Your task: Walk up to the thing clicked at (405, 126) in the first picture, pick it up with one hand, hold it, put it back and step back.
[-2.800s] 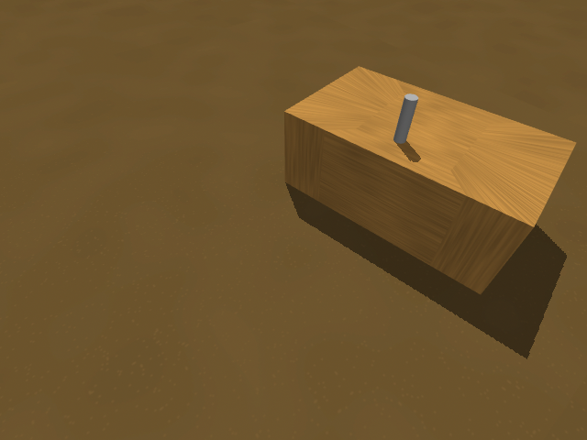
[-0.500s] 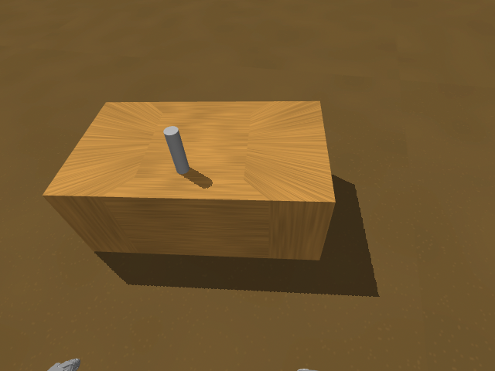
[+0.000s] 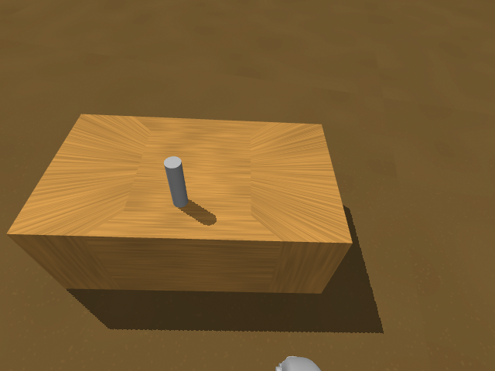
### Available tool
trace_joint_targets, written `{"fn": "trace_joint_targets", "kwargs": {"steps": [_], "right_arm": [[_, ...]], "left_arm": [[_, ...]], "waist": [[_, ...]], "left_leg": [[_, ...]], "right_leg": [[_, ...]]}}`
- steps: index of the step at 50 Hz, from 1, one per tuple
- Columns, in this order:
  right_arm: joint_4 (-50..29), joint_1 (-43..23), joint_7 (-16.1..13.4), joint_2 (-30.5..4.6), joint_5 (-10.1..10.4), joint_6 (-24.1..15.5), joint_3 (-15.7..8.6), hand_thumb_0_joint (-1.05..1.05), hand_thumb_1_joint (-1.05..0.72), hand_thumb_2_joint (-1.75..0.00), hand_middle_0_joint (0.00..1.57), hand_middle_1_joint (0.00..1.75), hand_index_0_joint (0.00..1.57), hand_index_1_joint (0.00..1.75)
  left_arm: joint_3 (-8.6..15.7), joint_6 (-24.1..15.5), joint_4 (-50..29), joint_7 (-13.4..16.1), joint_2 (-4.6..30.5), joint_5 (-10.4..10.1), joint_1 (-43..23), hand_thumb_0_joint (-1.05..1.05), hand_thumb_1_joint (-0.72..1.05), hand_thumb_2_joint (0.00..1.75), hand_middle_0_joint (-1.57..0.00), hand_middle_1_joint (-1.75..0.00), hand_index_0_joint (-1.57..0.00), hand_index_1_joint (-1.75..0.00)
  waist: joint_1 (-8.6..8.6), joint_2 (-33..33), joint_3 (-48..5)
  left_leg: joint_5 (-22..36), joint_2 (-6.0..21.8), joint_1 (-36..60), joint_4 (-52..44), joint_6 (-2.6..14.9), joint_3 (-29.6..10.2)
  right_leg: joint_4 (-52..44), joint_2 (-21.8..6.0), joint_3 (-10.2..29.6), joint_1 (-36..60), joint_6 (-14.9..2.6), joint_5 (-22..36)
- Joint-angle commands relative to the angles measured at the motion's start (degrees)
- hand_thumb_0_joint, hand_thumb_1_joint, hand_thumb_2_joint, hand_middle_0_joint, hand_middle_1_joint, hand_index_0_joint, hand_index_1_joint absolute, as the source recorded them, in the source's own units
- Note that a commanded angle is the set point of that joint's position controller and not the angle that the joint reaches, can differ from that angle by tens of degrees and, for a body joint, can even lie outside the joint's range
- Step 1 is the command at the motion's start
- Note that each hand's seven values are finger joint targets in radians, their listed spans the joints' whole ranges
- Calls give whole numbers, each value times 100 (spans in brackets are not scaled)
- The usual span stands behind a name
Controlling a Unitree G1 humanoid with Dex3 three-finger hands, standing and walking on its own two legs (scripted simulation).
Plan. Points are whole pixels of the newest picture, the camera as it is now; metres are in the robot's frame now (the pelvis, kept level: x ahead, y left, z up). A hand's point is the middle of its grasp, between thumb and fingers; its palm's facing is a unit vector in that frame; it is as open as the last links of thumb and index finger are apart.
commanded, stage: walk up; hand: left
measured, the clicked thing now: (176, 183) +0.70 +0.20 -0.24
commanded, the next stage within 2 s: stand in 1.80 s
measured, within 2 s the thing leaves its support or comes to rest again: neither
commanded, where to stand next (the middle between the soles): +0.23 +0.03 m, yaw -2 degrees
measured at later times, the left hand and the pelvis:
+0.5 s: hand (53, 345) +0.21 +0.34 -0.12, palm faces -0.04 -0.88 -0.47, open 7.4 cm; pelvis +0.14 +0.05 +0.00, yaw -2 degrees
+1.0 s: hand (74, 322) +0.25 +0.33 -0.15, palm faces -0.04 -0.93 -0.35, open 7.4 cm; pelvis +0.17 +0.07 +0.00, yaw -2 degrees
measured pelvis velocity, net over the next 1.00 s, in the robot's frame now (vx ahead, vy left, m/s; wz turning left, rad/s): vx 0.17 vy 0.07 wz -0.03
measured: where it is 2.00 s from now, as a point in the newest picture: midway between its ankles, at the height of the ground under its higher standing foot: outside the picture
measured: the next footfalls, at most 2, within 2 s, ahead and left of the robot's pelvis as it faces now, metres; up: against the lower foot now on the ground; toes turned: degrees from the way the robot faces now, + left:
right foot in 0.20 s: +0.20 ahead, -0.07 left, +0.00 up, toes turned -2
left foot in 0.52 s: +0.26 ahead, +0.22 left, +0.00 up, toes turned +1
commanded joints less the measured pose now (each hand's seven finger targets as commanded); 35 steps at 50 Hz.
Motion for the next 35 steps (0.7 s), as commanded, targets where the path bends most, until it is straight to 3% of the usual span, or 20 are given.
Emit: {"fn": "trace_joint_targets", "kwargs": {"steps": [1, 3, 6, 9, 10, 11, 12, 14, 17, 21, 24, 25, 26, 27, 28, 29, 30, 33, 34, 35], "right_arm": [[-407, 195, -97, -1531, -41, -155, -387, 0, -90, -90, 20, 30, 20, 30], [-419, 294, -85, -1542, -54, -136, -371, 0, -90, -90, 20, 30, 20, 30], [-538, 170, -77, -1499, -55, -48, -355, 0, -90, -90, 20, 30, 20, 30], [-714, -13, -72, -1184, 2, 19, -213, 0, -90, -90, 20, 30, 20, 30], [-737, 186, -85, -875, 50, -3, -100, 0, -90, -90, 20, 30, 20, 30], [-790, 388, -95, -679, 33, 15, -23, 0, -90, -90, 20, 30, 20, 30], [-660, 303, -169, -1328, -39, 143, -213, 0, -90, -90, 20, 30, 20, 30], [-507, 213, -190, -1404, -11, 176, -262, 0, -90, -90, 20, 30, 20, 30], [-134, 685, -172, -1273, -8, 162, -267, 0, -90, -90, 20, 30, 20, 30], [109, 578, -204, -917, 60, 139, -170, 0, -90, -90, 20, 30, 20, 30], [335, 515, -318, -946, 66, 38, -182, 0, -90, -90, 20, 30, 20, 30], [389, 466, -368, -1013, 44, -1, -193, 0, -90, -90, 20, 30, 20, 30], [385, 414, -412, -1214, -9, -46, -212, 0, -90, -90, 20, 30, 20, 30], [277, 234, -448, -1560, -74, -129, -219, 0, -90, -90, 20, 30, 20, 30], [231, -148, -447, -1912, 49, -115, -246, 0, -90, -90, 20, 30, 20, 30], [214, -530, -455, -1802, 22, -97, -231, 0, -90, -90, 20, 30, 20, 30], [216, -741, -481, -1647, 11, -102, -168, 0, -90, -90, 20, 30, 20, 30], [358, -985, -479, -1575, 50, -45, -98, 0, -90, -90, 20, 30, 20, 30], [382, -915, -472, -1387, 58, -27, -24, 0, -90, -90, 20, 30, 20, 30], [411, -831, -475, -1186, 101, -24, 26, 0, -90, -90, 20, 30, 20, 30]], "left_arm": [[329, -188, -409, -60, 933, 43, 149, 0, 90, 90, -20, -30, -20, -30], [348, -187, -494, -75, 890, 61, 29, 0, 90, 90, -20, -30, -20, -30], [373, -205, -499, -51, 821, 81, 25, 0, 90, 90, -20, -30, -20, -30], [492, -272, -303, 55, 968, 114, 689, 0, 90, 90, -20, -30, -20, -30], [627, -308, -281, 123, 1304, 170, 1053, 0, 90, 90, -20, -30, -20, -30], [692, -349, -452, 178, 1743, 186, 1165, 0, 90, 90, -20, -30, -20, -30], [649, -285, -529, 180, 1809, 78, 750, 0, 90, 90, -20, -30, -20, -30], [591, -279, -670, 202, 1558, 48, 388, 0, 90, 90, -20, -30, -20, -30], [488, -263, -759, 165, 1300, 106, -39, 0, 90, 90, -20, -30, -20, -30], [375, -163, -790, 97, 1107, 200, -438, 0, 90, 90, -20, -30, -20, -30], [282, 24, -743, 73, 1002, 127, -731, 0, 90, 90, -20, -30, -20, -30], [214, 103, -699, 72, 838, 92, -745, 0, 90, 90, -20, -30, -20, -30], [142, 169, -688, 69, 611, 76, -719, 0, 90, 90, -20, -30, -20, -30], [76, 230, -664, 70, 346, 21, -537, 0, 90, 90, -20, -30, -20, -30], [203, 313, -416, 132, 764, -2, -433, 0, 90, 90, -20, -30, -20, -30], [225, 332, -231, 139, 906, 25, -398, 0, 90, 90, -20, -30, -20, -30], [226, 333, -155, 124, 859, 41, -396, 0, 90, 90, -20, -30, -20, -30], [278, 273, 224, 88, 802, 81, -119, 0, 90, 90, -20, -30, -20, -30], [290, 243, 220, 92, 837, 121, -245, 0, 90, 90, -20, -30, -20, -30], [300, 225, 147, 79, 1070, 169, -561, 0, 90, 90, -20, -30, -20, -30]], "waist": [[-86, 1320, -52], [-111, 1343, -95], [-34, 1134, -231], [465, 258, -530], [726, -703, -737], [624, -1409, -873], [518, -488, -667], [433, -17, -134], [119, -573, -110], [74, -1060, -352], [-55, -733, -590], [-86, -516, -528], [-97, 61, -513], [61, 910, -549], [73, 1084, -559], [219, 891, -371], [271, 879, -406], [423, 1324, -593], [384, 1104, -664], [201, 509, -745]], "left_leg": [[204, 1154, 495, -1996, 1254, -1319], [358, 1209, 659, -1983, 1308, -1316], [634, 1060, 596, -1641, 1174, -1036], [622, 767, -466, -299, 783, -600], [507, 289, -1065, 1122, 443, -216], [-1382, -386, -2085, 2427, 121, -275], [-1668, -78, -2191, 2822, 101, -881], [-1280, 189, -2268, 2931, 60, -1194], [-669, 242, -1458, 2332, -49, -960], [-156, 90, -130, 786, -149, -424], [777, -234, 807, -110, -116, -72], [768, -268, 961, -325, -93, -114], [489, 211, 923, -844, 37, -845], [216, 1320, 516, -1579, 407, -2614], [0, 1880, -147, -1788, 1140, -3290], [-166, 1745, -427, -1677, 1212, -3049], [9, 1449, -363, -1461, 1034, -2503], [835, 1018, -462, -790, 610, -1673], [1007, 898, -500, -546, 451, -1502], [757, 553, -467, -346, 228, -1216]], "right_leg": [[-1228, -250, -351, -354, 152, 129], [-1665, -194, -452, -239, 118, 351], [-2288, 33, -667, 326, 56, 654], [-3209, 266, -605, 2387, -31, 1190], [-3887, -373, 619, 3033, -270, 355], [-4544, -1991, 3288, 3482, -835, -72], [-4719, -2462, 3857, 2886, -1502, -897], [-4574, -2094, 2833, 2232, -1523, -408], [-4323, -1438, 1355, 1344, -1142, 658], [-3783, -1041, 282, 445, -946, 1807], [-2848, -812, 89, 52, -676, 1470], [-2567, -649, 34, -190, -513, 962], [-2133, -427, -112, -379, -301, 439], [-1363, 61, -203, -288, 23, -31], [-981, 55, 0, 255, 70, -1021], [-867, -105, 72, 449, 68, -955], [-1106, -112, 67, 448, 19, -774], [-2510, -9, -245, 1327, -20, 359], [-2960, -126, 3, 1541, -54, 707], [-3130, -504, 647, 1375, -207, 1089]]}}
